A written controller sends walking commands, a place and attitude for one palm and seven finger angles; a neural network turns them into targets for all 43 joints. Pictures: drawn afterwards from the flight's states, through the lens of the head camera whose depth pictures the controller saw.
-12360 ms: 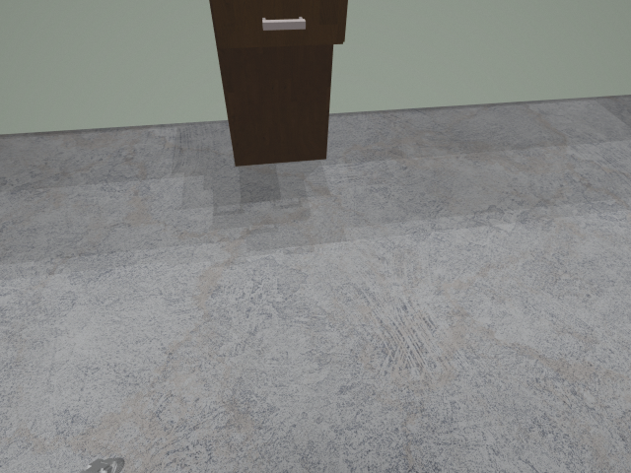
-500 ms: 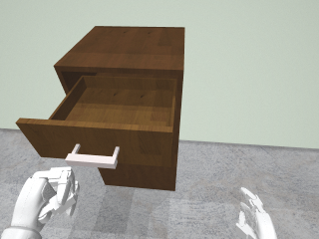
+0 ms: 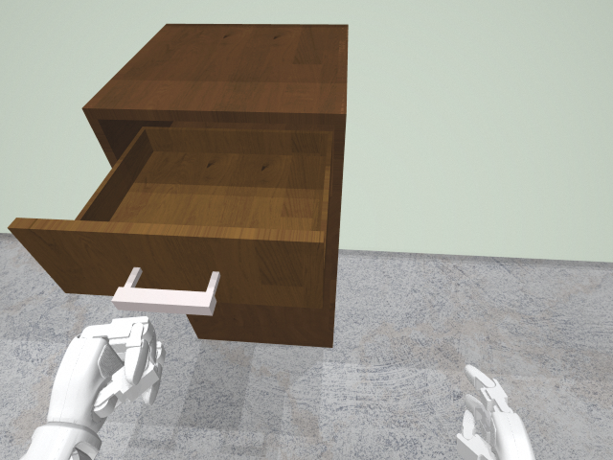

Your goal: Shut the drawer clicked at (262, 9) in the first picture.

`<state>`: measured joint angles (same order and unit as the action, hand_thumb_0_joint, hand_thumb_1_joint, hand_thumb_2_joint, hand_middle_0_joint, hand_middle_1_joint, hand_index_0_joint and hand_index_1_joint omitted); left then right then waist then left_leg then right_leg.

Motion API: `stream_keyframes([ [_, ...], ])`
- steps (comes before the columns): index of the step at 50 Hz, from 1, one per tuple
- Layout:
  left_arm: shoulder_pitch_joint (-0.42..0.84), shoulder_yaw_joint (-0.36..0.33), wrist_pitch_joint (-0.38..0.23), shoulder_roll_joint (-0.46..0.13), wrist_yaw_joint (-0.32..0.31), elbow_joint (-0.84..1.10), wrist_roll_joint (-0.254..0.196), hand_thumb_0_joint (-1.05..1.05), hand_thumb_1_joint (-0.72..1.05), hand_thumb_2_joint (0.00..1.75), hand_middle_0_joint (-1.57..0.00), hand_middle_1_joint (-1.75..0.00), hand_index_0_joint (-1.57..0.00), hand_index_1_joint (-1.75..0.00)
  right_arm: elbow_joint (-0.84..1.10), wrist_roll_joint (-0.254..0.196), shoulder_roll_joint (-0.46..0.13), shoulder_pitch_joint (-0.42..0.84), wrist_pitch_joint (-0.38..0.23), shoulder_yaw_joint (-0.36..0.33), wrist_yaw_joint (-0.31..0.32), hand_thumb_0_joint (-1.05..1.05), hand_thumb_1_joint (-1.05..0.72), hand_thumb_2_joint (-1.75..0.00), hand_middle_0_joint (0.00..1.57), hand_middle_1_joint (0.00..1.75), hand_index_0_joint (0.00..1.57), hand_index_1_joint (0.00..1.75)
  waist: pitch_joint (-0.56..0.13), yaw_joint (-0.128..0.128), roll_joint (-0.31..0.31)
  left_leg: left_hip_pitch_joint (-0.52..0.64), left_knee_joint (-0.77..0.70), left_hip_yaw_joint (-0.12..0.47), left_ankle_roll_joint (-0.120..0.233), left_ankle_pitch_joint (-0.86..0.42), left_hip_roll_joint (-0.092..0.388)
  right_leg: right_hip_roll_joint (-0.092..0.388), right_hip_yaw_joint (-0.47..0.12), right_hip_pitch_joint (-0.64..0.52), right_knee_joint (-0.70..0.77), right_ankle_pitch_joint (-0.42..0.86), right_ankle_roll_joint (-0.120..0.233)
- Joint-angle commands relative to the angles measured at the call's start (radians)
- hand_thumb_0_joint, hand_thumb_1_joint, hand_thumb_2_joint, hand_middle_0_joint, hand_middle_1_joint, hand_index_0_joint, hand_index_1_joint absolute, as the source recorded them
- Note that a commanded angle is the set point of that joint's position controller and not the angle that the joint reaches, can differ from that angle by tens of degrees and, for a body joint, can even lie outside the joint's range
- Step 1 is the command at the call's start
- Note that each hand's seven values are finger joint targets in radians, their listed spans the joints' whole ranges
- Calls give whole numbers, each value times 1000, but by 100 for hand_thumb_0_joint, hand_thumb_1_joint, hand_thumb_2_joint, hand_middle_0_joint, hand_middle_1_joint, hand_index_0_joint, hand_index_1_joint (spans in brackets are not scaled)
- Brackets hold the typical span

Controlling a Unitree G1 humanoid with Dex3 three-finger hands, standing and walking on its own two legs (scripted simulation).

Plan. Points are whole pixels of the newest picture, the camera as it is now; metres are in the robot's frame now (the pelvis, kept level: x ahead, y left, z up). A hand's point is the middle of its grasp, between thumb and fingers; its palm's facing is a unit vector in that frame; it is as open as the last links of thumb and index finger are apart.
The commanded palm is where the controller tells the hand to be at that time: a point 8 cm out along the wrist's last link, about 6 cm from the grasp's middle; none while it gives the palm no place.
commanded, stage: bring the fist close to the handle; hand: left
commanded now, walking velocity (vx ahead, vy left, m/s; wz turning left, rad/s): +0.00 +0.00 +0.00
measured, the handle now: (170, 288) +0.33 +0.23 +0.04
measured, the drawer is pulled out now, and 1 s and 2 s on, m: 0.28 0.28 0.18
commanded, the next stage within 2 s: push the drawer shut in 0.98 s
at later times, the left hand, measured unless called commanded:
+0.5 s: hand (183, 355) +0.23 +0.18 +0.05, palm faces -0.01 -1.00 -0.05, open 3.3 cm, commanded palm +0.21 +0.24 +0.05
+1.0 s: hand (185, 347) +0.24 +0.18 +0.04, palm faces +0.02 -1.00 -0.06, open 3.3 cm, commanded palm +0.21 +0.24 +0.04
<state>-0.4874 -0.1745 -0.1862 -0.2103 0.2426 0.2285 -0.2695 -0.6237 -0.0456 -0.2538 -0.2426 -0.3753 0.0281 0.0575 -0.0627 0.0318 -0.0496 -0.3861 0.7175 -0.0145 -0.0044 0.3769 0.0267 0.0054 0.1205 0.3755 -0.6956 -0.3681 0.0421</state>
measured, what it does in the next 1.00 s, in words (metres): stands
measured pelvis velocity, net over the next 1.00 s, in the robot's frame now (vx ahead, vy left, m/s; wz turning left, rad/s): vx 0.00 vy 0.01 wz -0.02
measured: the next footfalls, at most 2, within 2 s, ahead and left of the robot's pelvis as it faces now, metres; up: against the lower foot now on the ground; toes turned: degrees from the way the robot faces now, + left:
none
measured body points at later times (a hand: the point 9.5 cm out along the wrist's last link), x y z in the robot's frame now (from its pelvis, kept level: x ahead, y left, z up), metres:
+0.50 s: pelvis +0.00 +0.01 -0.02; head +0.03 +0.00 +0.43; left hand +0.22 +0.23 +0.05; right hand +0.17 -0.23 -0.10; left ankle +0.00 +0.12 -0.72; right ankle +0.00 -0.09 -0.72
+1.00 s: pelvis +0.00 +0.01 -0.02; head +0.04 +0.00 +0.42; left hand +0.24 +0.24 +0.04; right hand +0.16 -0.23 -0.11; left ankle +0.00 +0.12 -0.72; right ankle +0.00 -0.09 -0.72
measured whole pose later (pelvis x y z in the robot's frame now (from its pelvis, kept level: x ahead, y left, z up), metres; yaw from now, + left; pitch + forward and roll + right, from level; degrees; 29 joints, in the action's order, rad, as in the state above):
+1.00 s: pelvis +0.00 +0.01 -0.02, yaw -1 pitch +10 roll -1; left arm -0.30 -0.14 -0.34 -0.20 0.17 -0.02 -0.23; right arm -0.56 -0.03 -0.25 -0.25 -0.20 0.02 0.03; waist -0.09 -0.02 -0.04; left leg -0.62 0.89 -0.03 0.01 0.45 0.02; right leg 0.02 0.10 0.62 -0.87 -0.43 0.03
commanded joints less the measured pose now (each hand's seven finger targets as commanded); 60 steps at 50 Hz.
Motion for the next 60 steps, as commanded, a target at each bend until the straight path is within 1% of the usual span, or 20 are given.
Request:
stream_keyframes([
  [1, 67, -48, -85, -99, -17, 198, -7, 0, 90, 90, -140, -160, -140, -160, 168, 3, -99, 99, -50, -45, 1, 0, -90, -90, 20, 30, 20, 30, -91, -10, 45, 9, -75, 21, 29, -198, -39, 11, -72, -22, 107, 193, -39],
  [7, 118, -70, -117, -123, -49, 130, 11, 0, 90, 90, -140, -160, -140, -160, 159, 11, -103, 94, -10, -49, 1, 0, -90, -90, 20, 30, 20, 30, -83, -19, 59, -41, -57, 24, 26, -172, -37, 7, -73, 11, 84, 154, -36],
  [8, 137, -47, -123, -103, -47, 123, 11, 0, 90, 90, -140, -160, -140, -160, 166, 11, -103, 90, -5, -48, 0, 0, -90, -90, 20, 30, 20, 30, -79, -25, 43, -44, -56, 23, 26, -164, -37, 7, -74, 26, 79, 145, -35],
  [13, 138, -49, -155, -99, -39, 84, 8, 0, 90, 90, -140, -160, -140, -160, 169, 13, -105, 76, 9, -53, -6, 0, -90, -90, 20, 30, 20, 30, -154, -21, 29, -47, -32, 24, 23, -218, -35, 3, -63, 15, 34, 216, -30],
  [18, 190, -1, -174, -67, -35, 41, 15, 0, 90, 90, -140, -160, -140, -160, 173, 14, -111, 67, 25, -53, -12, 0, -90, -90, 20, 30, 20, 30, -138, -40, 28, -76, -10, 30, 20, -208, -32, 1, -53, 67, 2, 207, -30],
  [20, 230, 7, -184, -71, -42, 36, 19, 0, 90, 90, -140, -160, -140, -160, 177, 16, -115, 59, 30, -54, -13, 0, -90, -90, 20, 30, 20, 30, -162, -45, 30, -81, 3, 36, 19, -198, -31, 0, -53, 86, -15, 192, -30],
  [22, 239, -25, -191, -105, -59, 11, 31, 0, 90, 90, -140, -160, -140, -160, 172, 18, -118, 55, 41, -57, -13, 0, -90, -90, 20, 30, 20, 30, -164, -42, 40, -98, 12, 37, 20, -193, -29, -1, -55, 94, -23, 181, -27],
  [23, 242, 0, -196, -76, -61, 5, 33, 0, 90, 90, -140, -160, -140, -160, 181, 20, -115, 56, 46, -55, -15, 0, -90, -90, 20, 30, 20, 30, -170, -41, 31, -105, 16, 34, 20, -194, -32, 2, -56, 96, -32, 185, -27],
  [27, 279, -28, -217, -100, -75, -32, 41, 0, 90, 90, -140, -160, -140, -160, 180, 22, -117, 52, 69, -58, -19, 0, -90, -90, 20, 30, 20, 30, -195, -39, 35, -131, 36, 34, 17, -201, -30, 1, -57, 106, -59, 191, -25],
  [30, 295, 0, -231, -78, -74, -25, 39, 0, 90, 90, -140, -160, -140, -160, 194, 22, -113, 50, 81, -59, -26, 0, -90, -90, 20, 30, 20, 30, -233, -39, 14, -130, 52, 32, 15, -217, -29, 2, -57, 113, -79, 209, -25],
  [35, 320, 12, -222, -78, -82, -22, 39, 0, 90, 90, -140, -160, -140, -160, 206, 17, -114, 52, 99, -57, -25, 0, -90, -90, 20, 30, 20, 30, -234, -48, 23, -138, 50, 31, 19, -187, -26, 0, -64, 111, -71, 185, -27],
  [38, 266, -17, -208, -95, -88, -53, 38, 0, 90, 90, -140, -160, -140, -160, 207, 17, -116, 47, 112, -57, -24, 0, -90, -90, 20, 30, 20, 30, -220, -39, 44, -152, 47, 29, 20, -185, -25, -1, -66, 101, -64, 186, -27],
  [41, 294, -35, -201, -110, -83, -51, 28, 0, 90, 90, -140, -160, -140, -160, 210, 16, -118, 48, 122, -58, -22, 0, -90, -90, 20, 30, 20, 30, -220, -45, 67, -169, 49, 25, 20, -171, -28, 1, -73, 89, -57, 184, -32],
  [44, 285, -28, -209, -99, -77, -36, 23, 0, 90, 90, -140, -160, -140, -160, 214, 15, -112, 52, 124, -57, -22, 0, -90, -90, 20, 30, 20, 30, -224, -42, 31, -161, 52, 19, 21, -172, -31, 4, -81, 85, -51, 187, -30],
  [47, 262, -49, -218, -122, -74, -38, 20, 0, 90, 90, -140, -160, -140, -160, 207, 14, -115, 51, 123, -58, -21, 0, -90, -90, 20, 30, 20, 30, -212, -45, 36, -164, 57, 21, 23, -184, -29, 3, -81, 84, -49, 199, -29],
  [50, 236, -25, -228, -98, -63, -23, 15, 0, 90, 90, -140, -160, -140, -160, 212, 13, -113, 46, 119, -61, -24, 0, -90, -90, 20, 30, 20, 30, -225, -46, 25, -150, 59, 22, 20, -205, -28, 1, -73, 88, -62, 223, -29],
  [54, 267, -17, -225, -98, -60, -35, 17, 0, 90, 90, -140, -160, -140, -160, 210, 14, -117, 46, 124, -59, -20, 0, -90, -90, 20, 30, 20, 30, -200, -59, 52, -168, 67, 25, 24, -173, -30, 2, -77, 113, -56, 192, -33],
  [57, 372, -35, -231, -129, -67, -34, 20, 0, 90, 90, -140, -160, -140, -160, 197, 15, -123, 48, 126, -58, -14, 0, -90, -90, 20, 30, 20, 30, -196, -73, 48, -176, 73, 29, 25, -148, -30, 3, -84, 129, -55, 158, -33],
  [58, 368, -48, -234, -132, -68, -43, 21, 0, 90, 90, -140, -160, -140, -160, 195, 16, -121, 46, 126, -60, -13, 0, -90, -90, 20, 30, 20, 30, -228, -61, 33, -165, 73, 29, 24, -165, -32, 3, -87, 111, -61, 175, -31],
  [60, 401, -32, -232, -121, -62, -51, 19, 0, 90, 90, -140, -160, -140, -160, 194, 13, -119, 47, 127, -58, -14, 0, -90, -90, 20, 30, 20, 30, -243, -66, 11, -148, 72, 30, 23, -178, -31, 3, -80, 117, -66, 190, -29],
])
